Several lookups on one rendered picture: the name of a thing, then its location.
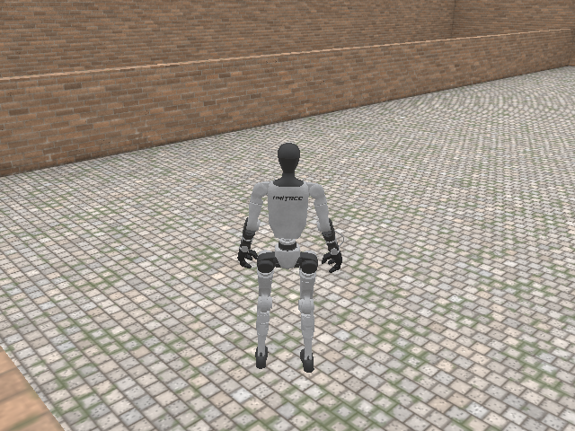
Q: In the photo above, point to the robot right forearm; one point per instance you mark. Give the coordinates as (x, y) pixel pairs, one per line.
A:
(331, 240)

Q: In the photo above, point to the robot left forearm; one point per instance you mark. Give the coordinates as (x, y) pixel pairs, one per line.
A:
(247, 238)

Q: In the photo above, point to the right robot hand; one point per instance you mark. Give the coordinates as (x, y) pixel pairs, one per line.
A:
(333, 258)

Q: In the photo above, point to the humanoid robot torso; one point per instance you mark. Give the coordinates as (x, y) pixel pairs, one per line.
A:
(287, 219)

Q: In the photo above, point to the robot left upper arm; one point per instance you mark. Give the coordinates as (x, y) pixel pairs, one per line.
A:
(259, 190)

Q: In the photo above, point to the left robot hand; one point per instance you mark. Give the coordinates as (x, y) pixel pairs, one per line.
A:
(247, 255)

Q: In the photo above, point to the right robot thigh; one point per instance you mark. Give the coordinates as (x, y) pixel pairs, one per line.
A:
(307, 272)

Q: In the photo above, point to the robot right upper arm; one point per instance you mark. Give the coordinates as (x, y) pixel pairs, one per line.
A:
(320, 204)

